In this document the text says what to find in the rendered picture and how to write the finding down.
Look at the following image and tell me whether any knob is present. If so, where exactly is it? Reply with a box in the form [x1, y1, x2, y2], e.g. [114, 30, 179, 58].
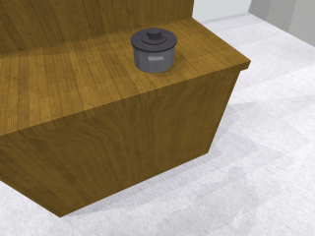
[147, 28, 161, 38]

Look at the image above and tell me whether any table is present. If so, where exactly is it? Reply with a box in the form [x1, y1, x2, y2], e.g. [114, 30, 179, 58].
[0, 0, 251, 217]

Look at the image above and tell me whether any lid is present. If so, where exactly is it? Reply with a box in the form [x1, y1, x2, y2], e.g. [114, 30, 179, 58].
[130, 29, 177, 53]

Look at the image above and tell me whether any pot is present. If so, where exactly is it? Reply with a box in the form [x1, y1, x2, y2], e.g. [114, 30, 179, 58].
[133, 47, 175, 74]

